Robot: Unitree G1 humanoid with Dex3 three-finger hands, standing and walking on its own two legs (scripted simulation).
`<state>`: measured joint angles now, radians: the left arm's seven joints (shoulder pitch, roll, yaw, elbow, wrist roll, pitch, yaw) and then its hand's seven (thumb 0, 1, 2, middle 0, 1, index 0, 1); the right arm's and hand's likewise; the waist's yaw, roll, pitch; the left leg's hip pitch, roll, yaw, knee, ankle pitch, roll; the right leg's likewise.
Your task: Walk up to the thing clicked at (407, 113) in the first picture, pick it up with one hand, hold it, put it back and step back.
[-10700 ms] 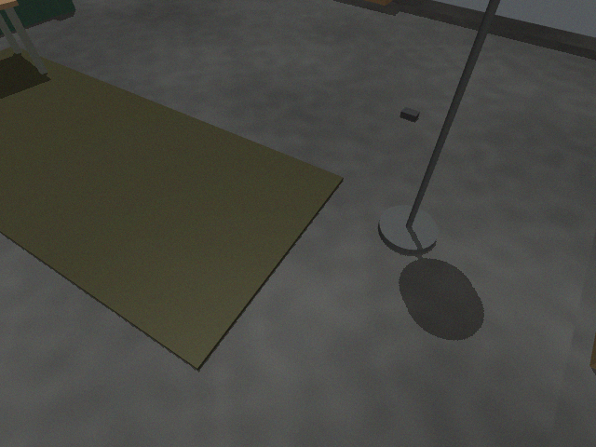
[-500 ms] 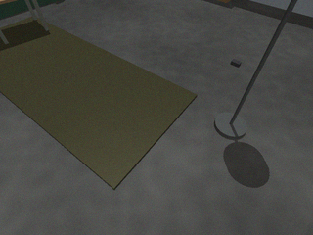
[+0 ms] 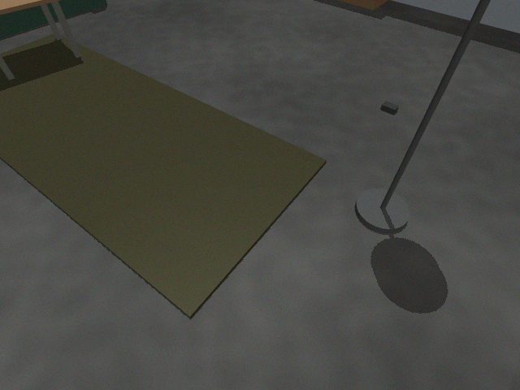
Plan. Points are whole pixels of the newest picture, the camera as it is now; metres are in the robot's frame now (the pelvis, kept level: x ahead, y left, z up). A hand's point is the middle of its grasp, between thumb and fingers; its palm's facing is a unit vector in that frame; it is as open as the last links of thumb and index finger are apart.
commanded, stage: stand
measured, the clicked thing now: (389, 107) +1.86 -0.85 -0.76
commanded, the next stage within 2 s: walk up in 0.68 s
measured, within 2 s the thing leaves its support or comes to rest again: neither
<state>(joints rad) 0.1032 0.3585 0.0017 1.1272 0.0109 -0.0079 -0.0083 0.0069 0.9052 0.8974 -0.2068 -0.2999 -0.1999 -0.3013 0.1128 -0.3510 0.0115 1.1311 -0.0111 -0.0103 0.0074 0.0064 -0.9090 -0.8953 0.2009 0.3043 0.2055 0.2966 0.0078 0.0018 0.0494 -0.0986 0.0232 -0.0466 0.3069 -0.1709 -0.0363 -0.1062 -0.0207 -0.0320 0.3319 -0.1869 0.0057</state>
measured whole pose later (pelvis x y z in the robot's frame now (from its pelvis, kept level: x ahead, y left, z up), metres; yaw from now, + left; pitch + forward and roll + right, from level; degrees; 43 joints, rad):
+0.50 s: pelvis +0.00 +0.00 +0.00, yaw +0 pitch -2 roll +0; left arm 0.12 0.36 0.00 1.13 0.01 -0.01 -0.01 0.01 0.91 0.90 -0.21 -0.30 -0.20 -0.30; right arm 0.12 -0.35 0.01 1.13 -0.01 -0.01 0.01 0.01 -0.91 -0.90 0.20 0.30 0.21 0.30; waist 0.01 0.00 0.05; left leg -0.10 0.02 -0.04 0.31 -0.17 -0.03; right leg -0.11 -0.02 -0.03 0.33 -0.18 0.01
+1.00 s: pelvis +0.07 +0.05 -0.02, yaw +1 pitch -3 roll -1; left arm 0.29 0.47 0.09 1.04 0.05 0.00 -0.07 0.01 0.90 0.90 -0.21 -0.30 -0.20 -0.30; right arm 0.21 -0.44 -0.11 1.00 -0.04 -0.06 0.08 0.01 -0.91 -0.90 0.20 0.30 0.21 0.30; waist 0.05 -0.03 0.03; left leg -0.34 0.06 0.05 0.59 -0.20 0.00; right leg -0.10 -0.07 -0.01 0.58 -0.45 -0.03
